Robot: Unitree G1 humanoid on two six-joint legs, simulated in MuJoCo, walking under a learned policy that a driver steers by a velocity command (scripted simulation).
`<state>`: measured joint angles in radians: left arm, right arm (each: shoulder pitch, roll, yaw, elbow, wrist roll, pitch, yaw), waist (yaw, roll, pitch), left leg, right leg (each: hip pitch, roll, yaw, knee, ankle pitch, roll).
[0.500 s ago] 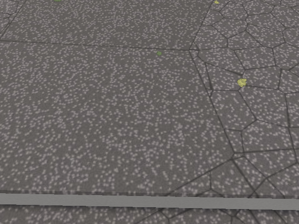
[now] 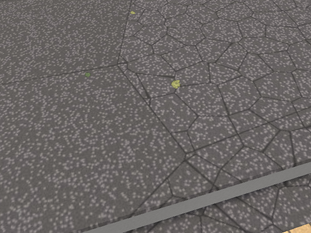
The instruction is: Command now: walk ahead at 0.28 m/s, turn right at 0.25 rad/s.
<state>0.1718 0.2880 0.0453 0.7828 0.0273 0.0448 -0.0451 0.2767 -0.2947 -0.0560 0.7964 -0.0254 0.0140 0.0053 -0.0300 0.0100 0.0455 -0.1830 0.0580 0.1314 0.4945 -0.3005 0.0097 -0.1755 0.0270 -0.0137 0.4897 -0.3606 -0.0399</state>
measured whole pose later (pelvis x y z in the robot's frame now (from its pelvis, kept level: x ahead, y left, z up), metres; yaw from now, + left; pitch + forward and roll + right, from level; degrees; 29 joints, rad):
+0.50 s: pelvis +0.19 +0.01 -0.02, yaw -2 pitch +0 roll +0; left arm 0.40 0.25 0.02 1.01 0.01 -0.06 0.01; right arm 0.11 -0.24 -0.03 0.81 -0.04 -0.06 0.00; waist 0.03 -0.01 0.06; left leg -0.42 -0.02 0.10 0.60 -0.17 0.10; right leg -0.03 0.05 0.04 0.79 -0.45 -0.08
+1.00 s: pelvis +0.47 -0.03 +0.00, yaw -1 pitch +5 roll -2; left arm -0.09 0.10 -0.07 0.60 0.02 -0.01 -0.01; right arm 0.55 -0.16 0.02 1.12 0.00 -0.08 -0.03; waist -0.05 0.03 0.04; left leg 0.18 0.03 0.06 0.04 -0.28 0.03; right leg -1.19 -0.08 -0.18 1.44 -0.43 -0.13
